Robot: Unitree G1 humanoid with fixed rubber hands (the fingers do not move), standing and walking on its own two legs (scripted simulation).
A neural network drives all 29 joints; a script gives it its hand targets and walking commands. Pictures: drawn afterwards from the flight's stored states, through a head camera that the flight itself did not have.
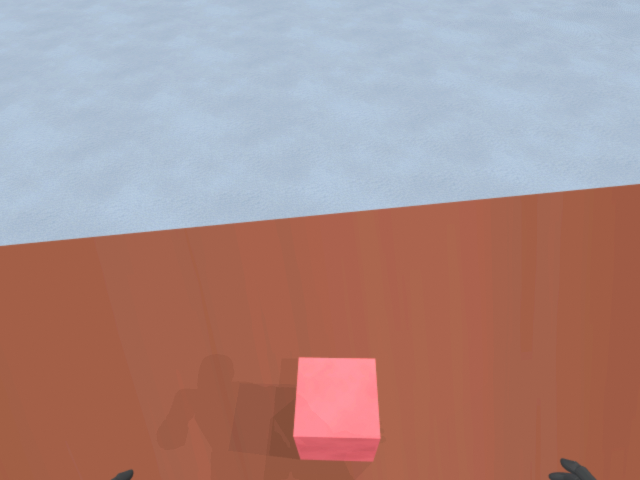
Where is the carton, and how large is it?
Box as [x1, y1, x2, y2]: [293, 357, 380, 461]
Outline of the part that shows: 299,357 293,436 300,458 372,461 380,438 374,359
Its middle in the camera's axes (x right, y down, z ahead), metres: +0.05 +0.48 +1.08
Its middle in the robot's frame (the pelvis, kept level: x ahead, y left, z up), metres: +0.40 +0.00 -0.66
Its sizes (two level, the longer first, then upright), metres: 0.210 0.200 0.250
